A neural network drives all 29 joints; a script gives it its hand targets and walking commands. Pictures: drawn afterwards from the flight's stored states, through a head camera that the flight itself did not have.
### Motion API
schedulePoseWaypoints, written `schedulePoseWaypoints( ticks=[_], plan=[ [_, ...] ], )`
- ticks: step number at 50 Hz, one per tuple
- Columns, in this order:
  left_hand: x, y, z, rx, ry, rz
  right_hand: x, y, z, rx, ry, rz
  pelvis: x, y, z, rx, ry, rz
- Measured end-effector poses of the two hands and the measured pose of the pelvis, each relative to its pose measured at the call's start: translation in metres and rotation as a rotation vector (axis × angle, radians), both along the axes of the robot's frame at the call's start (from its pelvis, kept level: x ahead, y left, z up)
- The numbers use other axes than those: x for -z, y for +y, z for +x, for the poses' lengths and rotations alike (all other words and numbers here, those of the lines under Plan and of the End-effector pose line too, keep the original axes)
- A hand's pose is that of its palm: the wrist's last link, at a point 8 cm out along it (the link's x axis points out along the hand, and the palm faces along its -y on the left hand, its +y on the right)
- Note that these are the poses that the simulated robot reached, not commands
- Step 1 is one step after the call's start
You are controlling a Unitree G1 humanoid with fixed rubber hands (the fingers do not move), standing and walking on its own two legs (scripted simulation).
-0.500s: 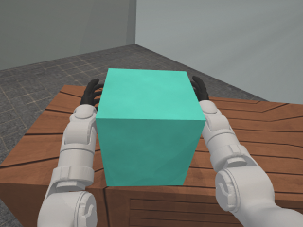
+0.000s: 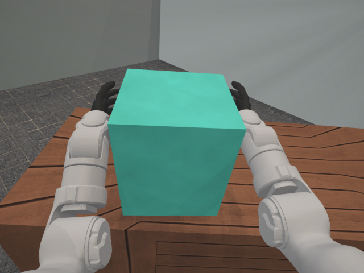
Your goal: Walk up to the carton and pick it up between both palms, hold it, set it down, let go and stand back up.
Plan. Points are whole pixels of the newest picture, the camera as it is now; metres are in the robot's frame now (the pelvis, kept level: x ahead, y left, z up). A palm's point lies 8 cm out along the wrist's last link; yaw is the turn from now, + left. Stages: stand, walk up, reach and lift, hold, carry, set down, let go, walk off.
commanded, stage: reach and lift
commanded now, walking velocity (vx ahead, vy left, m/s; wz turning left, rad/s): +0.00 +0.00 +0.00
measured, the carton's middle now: (173, 144) +0.36 +0.00 +0.17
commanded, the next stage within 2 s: hold in 1.10 s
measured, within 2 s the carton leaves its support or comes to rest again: neither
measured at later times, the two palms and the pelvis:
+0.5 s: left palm (93, 106) +0.38 +0.16 +0.25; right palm (240, 103) +0.38 -0.15 +0.27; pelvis +0.00 +0.00 +0.00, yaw +0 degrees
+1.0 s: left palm (94, 98) +0.38 +0.15 +0.27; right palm (243, 96) +0.39 -0.15 +0.28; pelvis +0.00 +0.00 +0.00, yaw +0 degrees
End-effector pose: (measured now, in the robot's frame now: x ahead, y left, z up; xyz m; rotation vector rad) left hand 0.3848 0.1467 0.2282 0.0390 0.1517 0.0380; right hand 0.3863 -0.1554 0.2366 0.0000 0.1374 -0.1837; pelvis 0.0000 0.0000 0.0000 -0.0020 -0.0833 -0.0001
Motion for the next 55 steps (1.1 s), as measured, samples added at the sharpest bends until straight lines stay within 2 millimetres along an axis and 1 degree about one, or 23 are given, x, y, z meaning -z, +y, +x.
schedulePoseWaypoints(
  ticks=[4,10,16,22,29,40,55],
  plan=[
    [-0.005,0.002,0.001,0.008,-0.006,0.004,-0.007,0.002,0.0,0.004,-0.006,-0.002,0.0,0.0,0.001,0.0,0.001,0.0],
    [-0.009,0.002,-0.001,0.012,-0.001,0.005,-0.011,0.002,-0.002,0.006,0.0,0.007,0.0,0.0,0.0,0.0,0.0,0.0],
    [-0.017,0.003,-0.004,0.013,-0.004,0.007,-0.019,0.003,-0.005,0.004,-0.002,0.006,0.0,0.0,0.0,0.0,-0.003,0.0],
    [-0.025,0.008,-0.006,0.003,-0.007,0.0,-0.027,0.007,-0.003,-0.006,-0.005,0.024,0.0,0.0,-0.001,0.0,-0.004,0.0],
    [-0.029,0.012,-0.005,-0.002,-0.011,0.001,-0.033,0.012,-0.001,-0.013,-0.008,0.022,0.0,0.0,0.0,0.0,-0.003,0.0],
    [-0.035,0.007,-0.003,0.005,-0.007,0.013,-0.037,0.006,0.0,-0.009,-0.003,0.023,0.0,0.0,0.0,0.0,-0.002,0.0],
    [-0.045,0.008,-0.007,-0.006,-0.007,0.022,-0.047,0.008,0.0,-0.024,-0.001,0.016,0.0,0.0,0.0,-0.001,-0.002,0.0]
  ],
)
